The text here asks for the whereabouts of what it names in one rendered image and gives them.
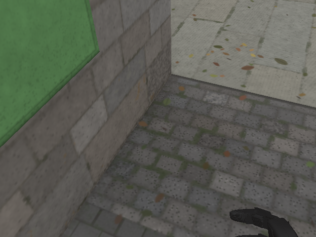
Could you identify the right robot hand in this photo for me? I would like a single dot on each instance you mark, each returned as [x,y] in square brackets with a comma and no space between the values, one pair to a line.
[277,227]

